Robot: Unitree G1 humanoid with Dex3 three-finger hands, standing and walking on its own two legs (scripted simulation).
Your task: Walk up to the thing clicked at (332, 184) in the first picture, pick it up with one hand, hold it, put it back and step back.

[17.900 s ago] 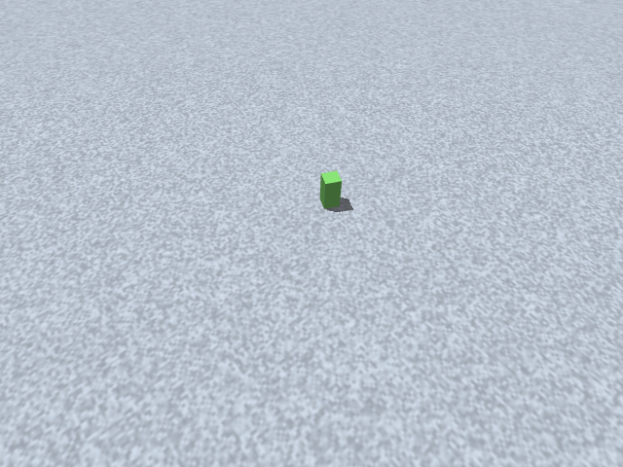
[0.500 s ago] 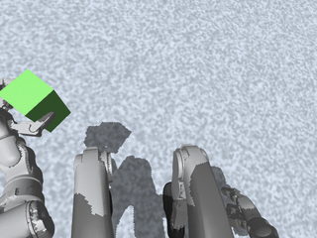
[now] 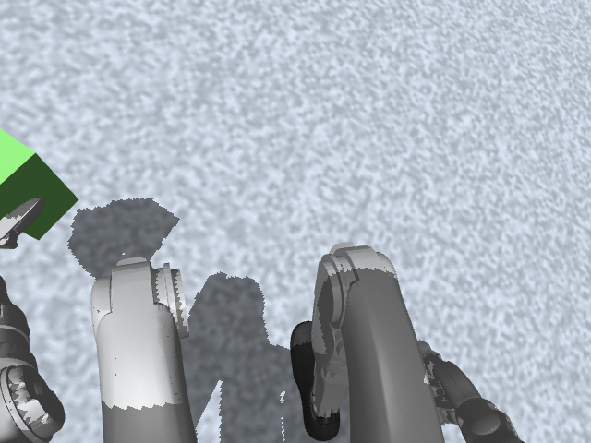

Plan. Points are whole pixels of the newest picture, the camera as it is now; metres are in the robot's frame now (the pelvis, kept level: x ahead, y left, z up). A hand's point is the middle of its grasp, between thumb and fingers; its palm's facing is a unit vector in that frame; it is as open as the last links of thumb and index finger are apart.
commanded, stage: crouch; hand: left
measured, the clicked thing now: (12, 185) +0.42 +0.31 -0.09
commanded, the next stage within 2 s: lower in 0.38 s
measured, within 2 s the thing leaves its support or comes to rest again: neither
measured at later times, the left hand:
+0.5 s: hand out of the picture +0.41 +0.35 -0.12, palm faces +0.54 -0.84 -0.02, open 10.7 cm
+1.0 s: hand (8, 205) +0.42 +0.35 -0.17, palm faces +0.55 -0.83 -0.02, open 10.7 cm
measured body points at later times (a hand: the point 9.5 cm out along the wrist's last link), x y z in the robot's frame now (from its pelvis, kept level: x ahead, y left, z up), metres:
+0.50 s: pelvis +0.00 +0.01 -0.02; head +0.23 +0.12 +0.35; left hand +0.38 +0.39 -0.11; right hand +0.15 -0.26 -0.11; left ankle +0.08 +0.14 -0.28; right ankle +0.11 -0.12 -0.28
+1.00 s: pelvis +0.00 +0.01 -0.04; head +0.23 +0.14 +0.32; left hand +0.38 +0.39 -0.17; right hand +0.14 -0.27 -0.10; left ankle +0.08 +0.14 -0.28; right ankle +0.11 -0.12 -0.28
